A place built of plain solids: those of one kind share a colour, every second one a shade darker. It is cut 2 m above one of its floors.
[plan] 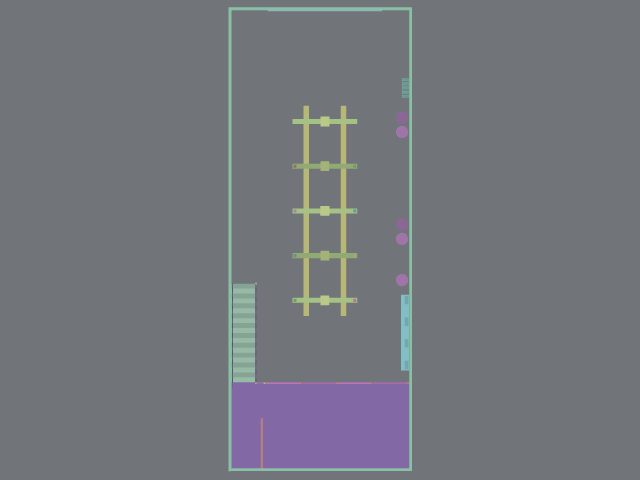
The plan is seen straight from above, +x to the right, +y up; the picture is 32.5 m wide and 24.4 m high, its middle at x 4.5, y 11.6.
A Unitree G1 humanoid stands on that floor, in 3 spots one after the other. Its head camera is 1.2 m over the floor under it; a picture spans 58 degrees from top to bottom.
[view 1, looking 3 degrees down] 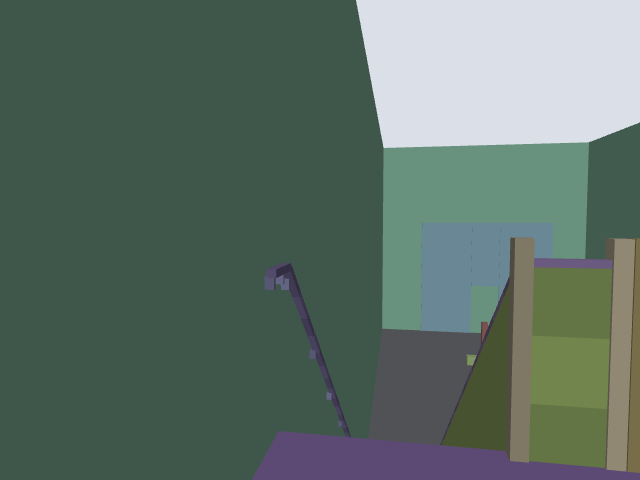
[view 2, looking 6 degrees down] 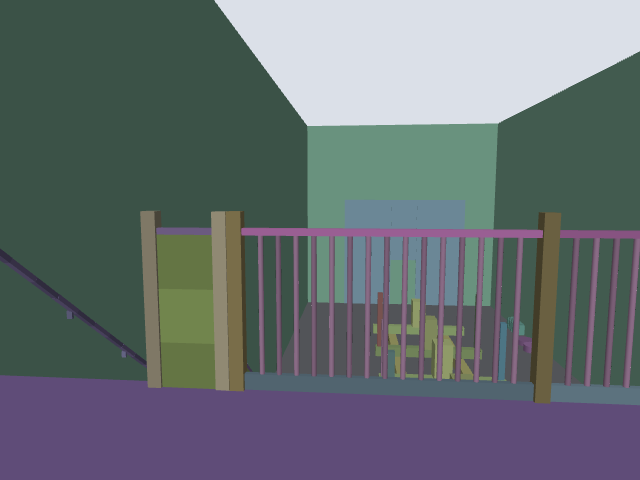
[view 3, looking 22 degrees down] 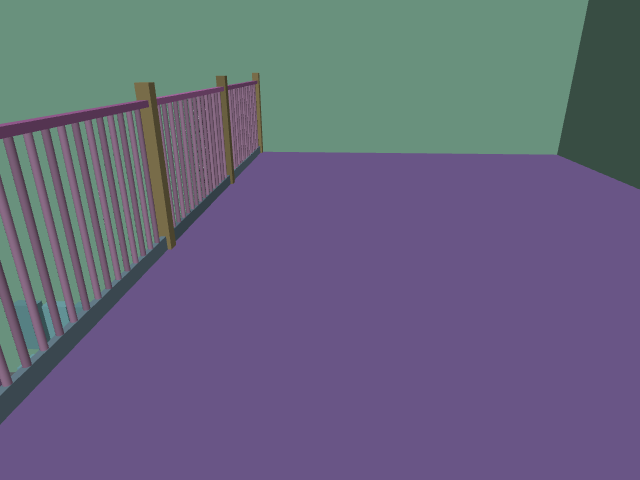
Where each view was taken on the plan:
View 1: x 0.64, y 2.07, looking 100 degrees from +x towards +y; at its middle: wall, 3.70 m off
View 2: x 2.50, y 1.78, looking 95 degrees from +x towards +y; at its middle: wall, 21.70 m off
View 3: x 2.60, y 3.09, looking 3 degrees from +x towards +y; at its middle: gal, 3.20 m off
